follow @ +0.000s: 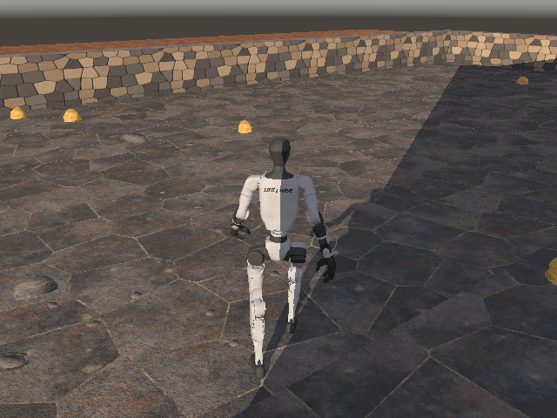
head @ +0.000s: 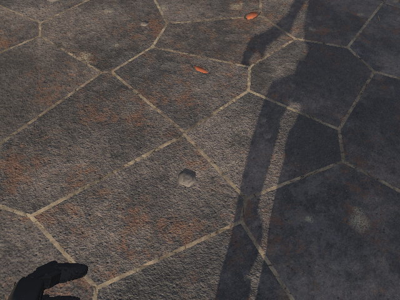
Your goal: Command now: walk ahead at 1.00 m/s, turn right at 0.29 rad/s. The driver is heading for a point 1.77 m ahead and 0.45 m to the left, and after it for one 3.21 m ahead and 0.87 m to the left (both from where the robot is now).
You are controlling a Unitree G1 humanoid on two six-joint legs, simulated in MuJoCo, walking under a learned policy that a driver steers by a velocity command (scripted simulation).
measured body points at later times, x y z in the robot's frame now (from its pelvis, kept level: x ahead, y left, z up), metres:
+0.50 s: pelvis +0.49 +0.04 -0.01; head +0.50 +0.05 +0.44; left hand +0.40 +0.30 -0.15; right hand +0.70 -0.17 -0.11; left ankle +0.64 +0.11 -0.71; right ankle +0.23 -0.07 -0.68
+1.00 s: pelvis +0.95 +0.18 +0.00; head +0.97 +0.19 +0.45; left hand +0.99 +0.49 -0.09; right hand +1.10 -0.09 -0.12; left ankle +0.68 +0.12 -0.63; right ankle +1.10 +0.16 -0.71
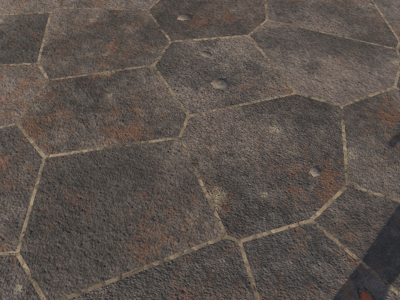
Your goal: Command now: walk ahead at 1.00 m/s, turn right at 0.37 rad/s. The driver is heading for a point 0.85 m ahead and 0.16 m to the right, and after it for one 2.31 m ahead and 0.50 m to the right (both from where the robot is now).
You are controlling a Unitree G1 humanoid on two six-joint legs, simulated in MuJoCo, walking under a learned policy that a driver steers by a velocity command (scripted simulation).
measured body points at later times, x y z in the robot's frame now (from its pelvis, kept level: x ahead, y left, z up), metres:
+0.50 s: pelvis +0.47 -0.04 +0.02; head +0.49 -0.04 +0.47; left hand +0.62 +0.23 -0.10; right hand +0.55 -0.34 -0.06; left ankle +0.54 +0.08 -0.71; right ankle +0.29 -0.08 -0.60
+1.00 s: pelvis +0.78 -0.20 +0.03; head +0.82 -0.22 +0.47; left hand +1.02 -0.03 -0.08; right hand +0.75 -0.51 -0.09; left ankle +0.86 -0.07 -0.62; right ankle +0.78 -0.30 -0.71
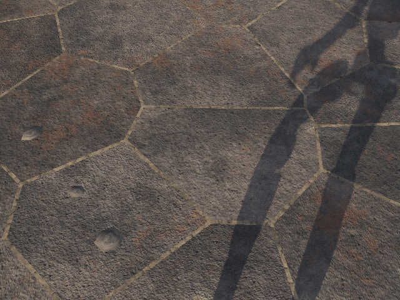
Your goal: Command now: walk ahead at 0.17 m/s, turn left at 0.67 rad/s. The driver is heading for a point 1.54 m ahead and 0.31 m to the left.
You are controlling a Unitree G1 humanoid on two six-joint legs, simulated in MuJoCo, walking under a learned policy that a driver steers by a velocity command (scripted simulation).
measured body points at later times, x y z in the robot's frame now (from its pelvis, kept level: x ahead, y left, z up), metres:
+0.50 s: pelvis +0.11 +0.05 +0.00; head +0.15 +0.09 +0.45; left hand +0.18 +0.38 -0.11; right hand +0.37 -0.16 -0.07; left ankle +0.15 +0.14 -0.74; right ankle +0.22 -0.10 -0.68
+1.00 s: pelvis +0.14 +0.04 +0.00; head +0.19 +0.04 +0.45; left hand +0.22 +0.36 -0.10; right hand +0.38 -0.20 -0.08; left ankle +0.13 +0.15 -0.73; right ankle +0.19 -0.09 -0.74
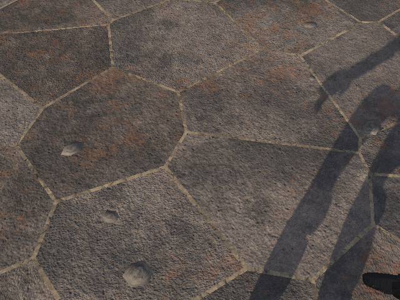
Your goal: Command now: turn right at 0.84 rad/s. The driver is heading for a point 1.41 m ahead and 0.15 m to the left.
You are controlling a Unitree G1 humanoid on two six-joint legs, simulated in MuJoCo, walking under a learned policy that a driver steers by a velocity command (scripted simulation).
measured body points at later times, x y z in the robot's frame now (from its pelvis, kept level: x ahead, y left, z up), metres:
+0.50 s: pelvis +0.00 -0.02 +0.00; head +0.04 -0.03 +0.45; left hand +0.17 +0.24 -0.09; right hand +0.10 -0.31 -0.11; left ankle -0.03 +0.11 -0.68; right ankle -0.03 -0.14 -0.74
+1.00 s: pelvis +0.06 +0.07 +0.01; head +0.06 +0.10 +0.46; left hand +0.10 +0.38 -0.11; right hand +0.21 -0.17 -0.09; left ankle -0.03 +0.12 -0.74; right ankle +0.19 -0.07 -0.64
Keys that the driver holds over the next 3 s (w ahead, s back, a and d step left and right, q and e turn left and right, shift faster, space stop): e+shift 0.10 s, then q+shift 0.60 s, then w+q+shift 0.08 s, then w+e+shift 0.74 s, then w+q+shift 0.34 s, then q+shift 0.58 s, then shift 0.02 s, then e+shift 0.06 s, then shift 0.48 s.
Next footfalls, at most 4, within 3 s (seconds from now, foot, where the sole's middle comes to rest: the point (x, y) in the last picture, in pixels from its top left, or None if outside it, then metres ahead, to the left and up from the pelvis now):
0.02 left None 0.05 0.10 -0.77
0.38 right None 0.01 -0.14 -0.77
0.76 left None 0.01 0.13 -0.77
1.30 right None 0.44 0.08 -0.77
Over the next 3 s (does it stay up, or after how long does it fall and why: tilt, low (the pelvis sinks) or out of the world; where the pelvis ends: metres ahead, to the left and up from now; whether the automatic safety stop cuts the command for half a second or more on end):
stays up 1.21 0.10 0.00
